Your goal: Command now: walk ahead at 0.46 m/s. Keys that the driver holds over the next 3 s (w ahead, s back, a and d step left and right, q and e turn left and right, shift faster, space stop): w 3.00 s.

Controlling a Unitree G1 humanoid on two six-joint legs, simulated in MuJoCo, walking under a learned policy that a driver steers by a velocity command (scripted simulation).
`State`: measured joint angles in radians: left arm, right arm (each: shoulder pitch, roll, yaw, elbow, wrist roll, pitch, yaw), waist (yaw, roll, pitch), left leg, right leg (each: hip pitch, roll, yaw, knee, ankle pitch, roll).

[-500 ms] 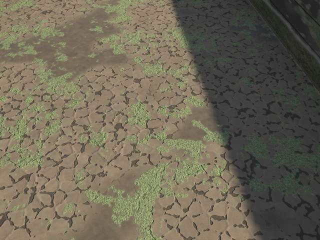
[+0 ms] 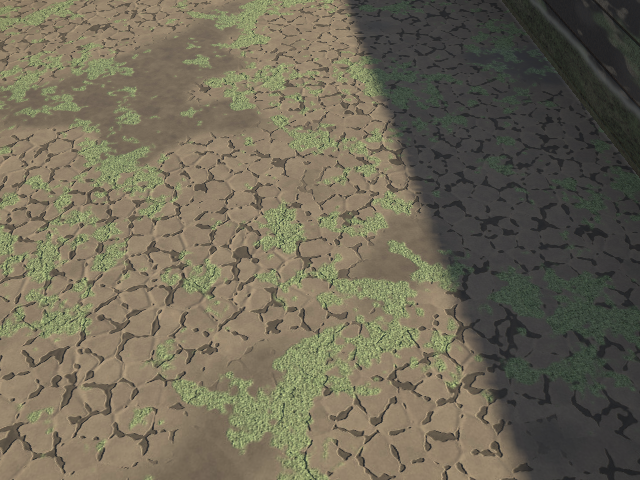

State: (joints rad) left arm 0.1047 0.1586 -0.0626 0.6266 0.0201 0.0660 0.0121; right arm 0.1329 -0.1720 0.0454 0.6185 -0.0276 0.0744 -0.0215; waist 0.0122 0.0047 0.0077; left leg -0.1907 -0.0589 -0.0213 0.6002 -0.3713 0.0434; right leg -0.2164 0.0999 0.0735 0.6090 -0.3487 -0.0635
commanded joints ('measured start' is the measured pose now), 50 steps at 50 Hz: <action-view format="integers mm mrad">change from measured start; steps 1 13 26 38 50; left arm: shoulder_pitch -89 -91 -107 -100 -108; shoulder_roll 69 65 62 59 57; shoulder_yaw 19 17 15 13 13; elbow -90 -94 -103 -102 -108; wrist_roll -5 -5 -6 -5 -6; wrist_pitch -12 -12 -14 -17 -17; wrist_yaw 8 5 3 1 1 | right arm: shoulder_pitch -67 -67 -76 -75 -81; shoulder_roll -63 -63 -60 -58 -55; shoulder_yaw -17 -19 -18 -19 -17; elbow -84 -83 -83 -83 -83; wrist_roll -4 -4 -4 -4 -5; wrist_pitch -22 -26 -29 -29 -29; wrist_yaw -1 0 1 1 2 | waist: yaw -9 -6 -5 -5 -4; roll -16 -14 -16 -12 -16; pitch -66 -68 -65 -76 -68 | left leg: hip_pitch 69 71 70 77 70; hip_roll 72 71 71 72 71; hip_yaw -65 -62 -60 -60 -61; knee -63 -46 -44 -37 -40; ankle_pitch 201 216 209 219 206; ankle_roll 8 4 0 0 -2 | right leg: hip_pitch -47 -50 -53 -51 -54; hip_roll -105 -105 -107 -106 -109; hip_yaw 106 105 109 104 105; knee -108 -105 -111 -109 -113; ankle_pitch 238 255 257 263 257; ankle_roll -27 -26 -28 -27 -28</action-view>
